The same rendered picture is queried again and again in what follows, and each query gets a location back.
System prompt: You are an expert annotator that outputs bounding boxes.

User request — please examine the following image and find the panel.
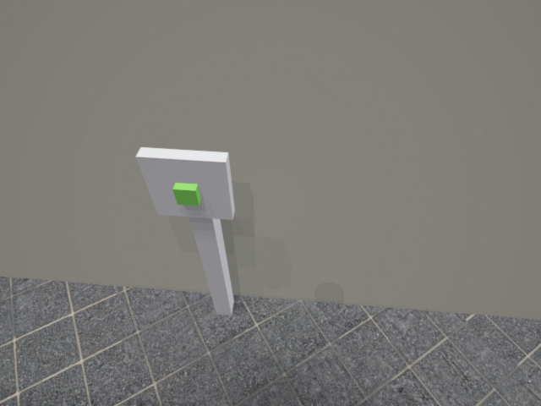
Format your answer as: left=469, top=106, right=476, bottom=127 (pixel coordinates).
left=136, top=147, right=235, bottom=315

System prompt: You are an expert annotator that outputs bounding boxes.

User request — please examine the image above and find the button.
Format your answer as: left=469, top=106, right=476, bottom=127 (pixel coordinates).
left=173, top=183, right=201, bottom=206

